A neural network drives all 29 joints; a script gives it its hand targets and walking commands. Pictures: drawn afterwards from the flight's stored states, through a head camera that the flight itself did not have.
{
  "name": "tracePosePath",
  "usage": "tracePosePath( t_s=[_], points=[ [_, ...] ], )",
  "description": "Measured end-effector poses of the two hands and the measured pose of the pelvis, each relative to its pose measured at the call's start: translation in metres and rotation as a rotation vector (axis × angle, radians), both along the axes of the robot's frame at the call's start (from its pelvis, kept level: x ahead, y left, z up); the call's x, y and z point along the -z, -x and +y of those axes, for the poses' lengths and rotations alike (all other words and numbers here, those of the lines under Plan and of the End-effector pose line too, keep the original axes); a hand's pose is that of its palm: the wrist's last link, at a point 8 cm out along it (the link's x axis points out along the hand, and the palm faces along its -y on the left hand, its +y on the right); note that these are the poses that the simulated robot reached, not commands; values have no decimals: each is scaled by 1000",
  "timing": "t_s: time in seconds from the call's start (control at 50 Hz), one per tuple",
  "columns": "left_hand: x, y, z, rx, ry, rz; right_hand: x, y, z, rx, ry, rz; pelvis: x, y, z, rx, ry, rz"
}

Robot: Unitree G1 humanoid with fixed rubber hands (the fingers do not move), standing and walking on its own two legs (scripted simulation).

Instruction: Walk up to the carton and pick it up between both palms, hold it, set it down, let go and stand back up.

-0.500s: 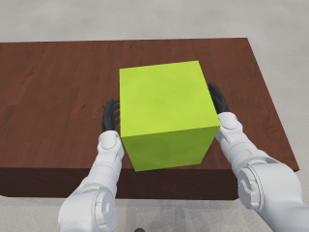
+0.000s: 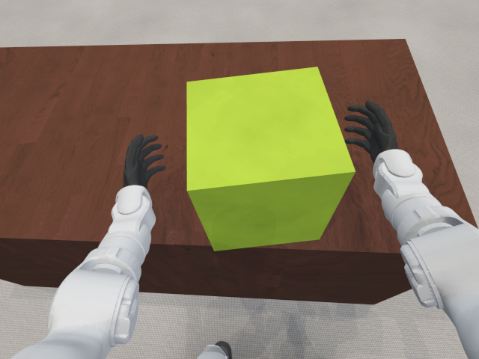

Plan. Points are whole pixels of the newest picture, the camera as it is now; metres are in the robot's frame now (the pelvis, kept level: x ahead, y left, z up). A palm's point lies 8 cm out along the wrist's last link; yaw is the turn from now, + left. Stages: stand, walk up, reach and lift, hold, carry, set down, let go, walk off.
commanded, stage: set down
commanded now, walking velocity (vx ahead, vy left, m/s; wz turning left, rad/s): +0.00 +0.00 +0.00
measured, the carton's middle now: (260, 169) +0.44 +0.06 +0.01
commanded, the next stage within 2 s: none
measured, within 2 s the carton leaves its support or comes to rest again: neither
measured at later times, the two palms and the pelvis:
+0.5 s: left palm (113, 135) +0.40 +0.26 +0.13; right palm (405, 90) +0.50 -0.14 +0.16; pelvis +0.00 -0.01 +0.03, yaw +1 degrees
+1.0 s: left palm (90, 116) +0.39 +0.27 +0.18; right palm (425, 70) +0.49 -0.14 +0.20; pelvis +0.00 -0.01 +0.04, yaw +2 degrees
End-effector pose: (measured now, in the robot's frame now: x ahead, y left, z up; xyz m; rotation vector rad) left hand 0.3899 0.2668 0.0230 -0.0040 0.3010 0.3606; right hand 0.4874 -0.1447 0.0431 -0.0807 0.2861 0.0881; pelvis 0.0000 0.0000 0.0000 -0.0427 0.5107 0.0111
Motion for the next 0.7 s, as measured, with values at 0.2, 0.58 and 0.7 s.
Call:
tracePosePath(
  t_s=[0.2,0.58,0.7],
  points=[
    [-41,-14,-18,59,4,-48,-36,-8,12,-54,-52,-60,-8,0,0,9,-10,-39],
    [-119,-10,2,19,-6,-49,-126,-10,9,-19,-39,-37,-29,-1,-7,-11,-20,-214],
    [-132,-10,5,21,-15,-47,-136,-12,12,-26,-58,-34,-30,0,-8,-23,-19,-226]
  ],
)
